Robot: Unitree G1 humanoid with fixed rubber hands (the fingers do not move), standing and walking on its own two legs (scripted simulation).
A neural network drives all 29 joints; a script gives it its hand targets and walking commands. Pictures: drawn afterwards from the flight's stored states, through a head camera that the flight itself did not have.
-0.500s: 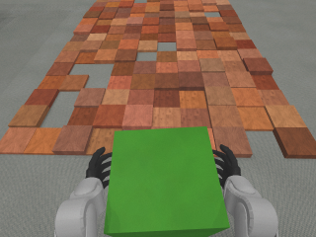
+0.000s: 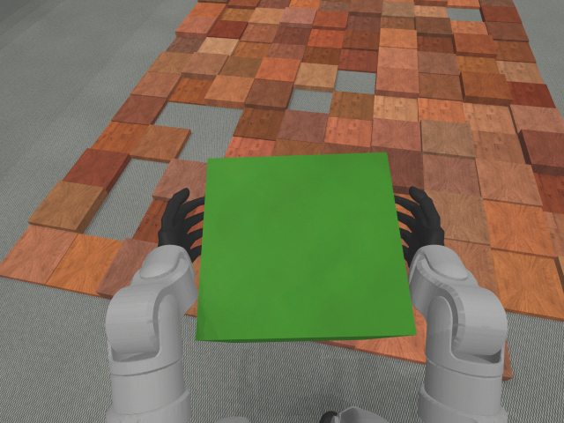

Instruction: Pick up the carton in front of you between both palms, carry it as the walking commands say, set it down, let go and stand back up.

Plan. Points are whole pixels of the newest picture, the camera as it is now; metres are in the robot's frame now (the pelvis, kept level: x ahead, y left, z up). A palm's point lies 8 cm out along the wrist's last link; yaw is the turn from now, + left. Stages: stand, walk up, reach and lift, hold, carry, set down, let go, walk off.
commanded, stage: carry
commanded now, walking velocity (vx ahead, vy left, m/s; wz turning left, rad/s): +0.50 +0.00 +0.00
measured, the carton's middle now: (298, 263) +0.31 +0.00 +0.04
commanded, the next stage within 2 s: none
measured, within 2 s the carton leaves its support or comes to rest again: neither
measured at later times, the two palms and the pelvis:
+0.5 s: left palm (226, 68) +0.70 +0.14 +0.10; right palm (387, 71) +0.67 -0.17 +0.11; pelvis +0.35 +0.02 +0.01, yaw -2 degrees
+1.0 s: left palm out of the picture +1.07 +0.17 +0.20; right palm out of the picture +1.09 -0.14 +0.18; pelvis +0.73 -0.01 +0.05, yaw +0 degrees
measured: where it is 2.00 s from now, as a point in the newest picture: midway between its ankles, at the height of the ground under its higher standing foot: (307, 135)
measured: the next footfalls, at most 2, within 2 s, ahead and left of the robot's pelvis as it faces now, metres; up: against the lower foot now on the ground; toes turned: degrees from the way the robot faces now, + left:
left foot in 0.30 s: +0.35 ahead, +0.11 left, +0.00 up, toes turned +5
right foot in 0.62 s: +0.59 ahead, -0.10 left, +0.05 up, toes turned -2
